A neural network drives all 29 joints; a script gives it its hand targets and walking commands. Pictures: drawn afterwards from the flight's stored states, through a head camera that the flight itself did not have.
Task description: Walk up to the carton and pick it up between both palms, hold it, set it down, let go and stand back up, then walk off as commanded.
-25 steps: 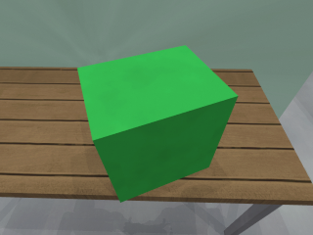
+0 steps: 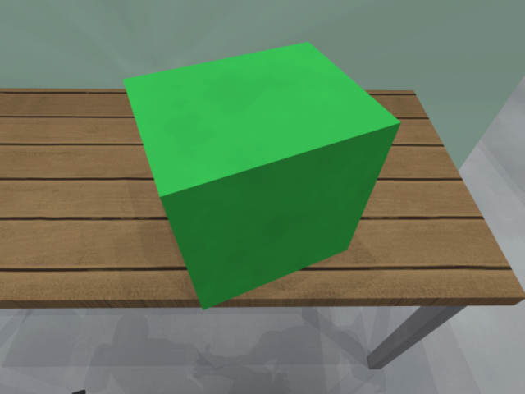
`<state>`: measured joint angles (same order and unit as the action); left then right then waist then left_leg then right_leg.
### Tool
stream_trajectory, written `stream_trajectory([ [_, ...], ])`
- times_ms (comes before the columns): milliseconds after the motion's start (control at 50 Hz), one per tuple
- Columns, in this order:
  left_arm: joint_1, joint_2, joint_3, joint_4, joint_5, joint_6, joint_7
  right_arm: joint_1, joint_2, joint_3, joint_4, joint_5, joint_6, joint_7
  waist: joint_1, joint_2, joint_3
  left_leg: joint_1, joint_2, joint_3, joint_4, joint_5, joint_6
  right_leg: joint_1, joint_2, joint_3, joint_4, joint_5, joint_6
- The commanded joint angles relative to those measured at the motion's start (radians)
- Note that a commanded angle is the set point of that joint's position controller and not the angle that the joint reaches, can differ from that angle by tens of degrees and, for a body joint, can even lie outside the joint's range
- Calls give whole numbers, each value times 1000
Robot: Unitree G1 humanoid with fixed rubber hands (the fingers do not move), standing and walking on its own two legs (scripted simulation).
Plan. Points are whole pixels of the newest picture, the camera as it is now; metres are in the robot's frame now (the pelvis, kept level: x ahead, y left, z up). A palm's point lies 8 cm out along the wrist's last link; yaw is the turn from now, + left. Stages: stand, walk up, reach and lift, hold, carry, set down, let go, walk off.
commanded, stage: walk up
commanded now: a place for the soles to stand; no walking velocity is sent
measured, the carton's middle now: (254, 179) +0.43 +0.01 +0.09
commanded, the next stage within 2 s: stand in 1.48 s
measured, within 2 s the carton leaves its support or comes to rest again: neither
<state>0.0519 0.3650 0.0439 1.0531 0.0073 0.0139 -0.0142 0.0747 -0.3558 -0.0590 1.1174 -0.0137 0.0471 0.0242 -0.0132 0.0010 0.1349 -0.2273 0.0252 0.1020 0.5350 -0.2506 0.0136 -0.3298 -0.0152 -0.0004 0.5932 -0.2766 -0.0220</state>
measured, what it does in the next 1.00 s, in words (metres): stands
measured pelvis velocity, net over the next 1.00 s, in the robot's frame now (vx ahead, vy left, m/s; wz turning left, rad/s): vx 0.01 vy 0.00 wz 0.00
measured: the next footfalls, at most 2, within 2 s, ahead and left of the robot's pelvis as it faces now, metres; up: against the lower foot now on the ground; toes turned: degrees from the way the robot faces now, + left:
none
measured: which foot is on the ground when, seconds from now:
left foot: down 0.00-1.00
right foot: down 0.00-1.00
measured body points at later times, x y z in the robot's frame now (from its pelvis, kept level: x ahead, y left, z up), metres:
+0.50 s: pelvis -0.01 +0.01 -0.01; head +0.02 +0.02 +0.44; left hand +0.06 +0.32 -0.14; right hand +0.07 -0.29 -0.14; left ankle -0.03 +0.13 -0.73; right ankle +0.06 -0.12 -0.73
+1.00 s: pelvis +0.01 +0.00 +0.01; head +0.03 -0.02 +0.46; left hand +0.12 +0.29 -0.11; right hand +0.12 -0.29 -0.13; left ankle -0.03 +0.13 -0.73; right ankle +0.06 -0.12 -0.73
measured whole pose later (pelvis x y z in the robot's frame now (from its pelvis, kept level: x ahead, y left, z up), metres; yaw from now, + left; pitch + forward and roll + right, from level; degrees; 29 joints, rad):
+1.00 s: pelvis +0.01 +0.00 +0.01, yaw +0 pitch -2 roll +1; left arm 0.04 0.31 0.01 1.14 0.01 -0.03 0.00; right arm 0.03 -0.33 -0.02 1.14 0.00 -0.01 0.01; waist 0.00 0.04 0.06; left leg -0.05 0.01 0.00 0.33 -0.25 -0.02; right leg -0.22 0.00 0.02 0.38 -0.13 0.00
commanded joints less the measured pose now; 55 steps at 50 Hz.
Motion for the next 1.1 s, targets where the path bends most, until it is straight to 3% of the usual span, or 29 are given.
stream_trajectory([
  [0,87,210,56,-63,0,-9,8,-152,-260,-40,-162,0,-26,-20,59,148,-125,-179,241,-202,-163,-97,154,144,5,-5,140,-111,-24],
  [40,107,214,62,-64,9,-16,9,-146,-248,-37,-177,4,-21,-20,57,126,-128,-192,203,-170,-76,-94,119,152,-4,25,86,-45,-28],
  [60,103,236,65,-68,17,-21,11,-138,-233,-34,-184,7,-16,-20,50,49,-107,-202,159,-139,-4,-147,93,108,-49,114,-11,-82,-41],
  [80,81,281,71,-82,26,-29,15,-111,-214,-34,-183,7,-7,-18,36,-114,-69,-182,41,-66,159,-246,37,0,-174,331,-252,-147,-86],
  [100,52,336,82,-100,30,-36,19,-75,-198,-36,-180,4,5,-19,40,-239,-74,-161,-62,-97,414,-334,15,-73,-299,573,-410,-286,-175],
  [120,23,348,89,-123,37,-40,24,-35,-224,-48,-174,-3,16,-21,26,-177,-67,-142,-36,-201,527,-352,23,-133,-330,628,-438,-443,-214],
  [140,5,346,91,-136,38,-41,32,-3,-237,-52,-167,2,15,-18,12,-156,-62,-137,-25,-233,543,-326,26,-144,-320,598,-418,-447,-212],
  [180,-29,289,83,-148,28,-46,39,56,-235,-55,-150,7,0,-19,-6,-158,-108,-151,-10,-261,513,-291,15,-41,-287,439,-293,-149,-190],
  [200,-24,268,82,-152,24,-46,40,73,-232,-53,-150,6,-6,-22,-8,-165,-156,-150,-10,-242,488,-286,10,23,-269,375,-246,-42,-177],
  [220,-9,253,78,-146,29,-48,39,80,-231,-51,-144,1,-12,-21,-1,-152,-202,-122,2,-226,401,-275,2,74,-252,344,-221,-44,-163],
  [260,12,255,73,-149,35,-44,38,73,-225,-46,-142,3,-22,-17,8,-184,-229,-63,8,-158,192,-287,7,109,-248,291,-197,20,-149],
  [300,-3,256,63,-147,22,-30,32,134,-203,-43,-102,-6,-35,-20,-30,-157,-245,93,-16,-100,-92,-127,30,57,-219,209,-115,94,-105],
  [320,33,223,52,-142,15,-22,31,120,-221,-49,-103,-24,-47,-26,-26,-75,-237,158,33,-210,-205,-85,53,-9,-173,161,-26,130,-57],
  [340,67,161,35,-136,-2,-20,27,59,-287,-57,-116,-37,-58,-28,10,131,-217,149,233,-529,-244,-123,121,-140,-42,53,102,6,12],
  [360,30,219,60,-101,3,-18,32,-28,-336,-60,-133,-20,-61,-24,-1,156,-147,-39,320,-607,-224,-171,218,-91,3,33,165,-245,21],
  [380,38,222,58,-93,3,-24,29,-78,-296,-50,-155,-16,-65,-24,25,125,-120,-118,308,-542,-215,-139,222,9,-26,67,174,-217,8],
  [400,30,204,47,-87,-3,-34,23,-114,-254,-30,-161,-8,-70,-25,48,94,-112,-87,237,-385,-164,29,171,34,-20,54,88,-166,-5],
  [420,23,190,40,-78,-9,-46,21,-108,-232,-18,-153,0,-73,-27,54,92,-135,-50,176,-287,-113,197,102,83,-31,51,-42,7,-8],
  [440,30,195,38,-68,-7,-53,22,-86,-219,-14,-141,8,-75,-29,45,123,-165,-35,128,-238,-79,284,49,160,-53,79,-98,230,-16],
  [460,23,208,38,-65,-2,-58,24,-64,-208,-11,-128,13,-75,-31,34,132,-186,-34,98,-221,-63,304,21,216,-79,119,-103,368,-24],
  [480,-2,205,32,-60,-1,-60,24,-50,-208,-9,-116,15,-72,-30,19,130,-201,-33,86,-225,-97,203,15,220,-99,149,-109,360,-29],
  [500,-21,214,27,-53,-2,-56,21,-52,-215,-11,-115,10,-68,-30,9,125,-188,-28,91,-239,-160,21,26,187,-102,144,-128,238,-28],
  [520,-33,212,22,-43,-3,-50,19,-64,-217,-13,-111,7,-64,-32,10,105,-158,-25,102,-250,-208,-76,35,156,-87,129,-135,161,-28],
  [580,-27,180,13,-9,-8,-42,16,-93,-218,-7,-87,6,-69,-31,32,86,-116,-24,122,-250,-244,-26,39,166,-59,97,-163,172,-13],
  [760,-43,175,7,30,-5,-58,19,-79,-194,0,-46,13,-79,-32,14,5,-188,108,98,-181,-253,166,13,224,-101,121,-225,373,-7],
  [1080,-62,177,15,25,-1,-63,27,-73,-181,7,-17,7,-69,-28,10,-26,-208,133,91,-164,-268,114,0,243,-117,146,-278,333,0],
])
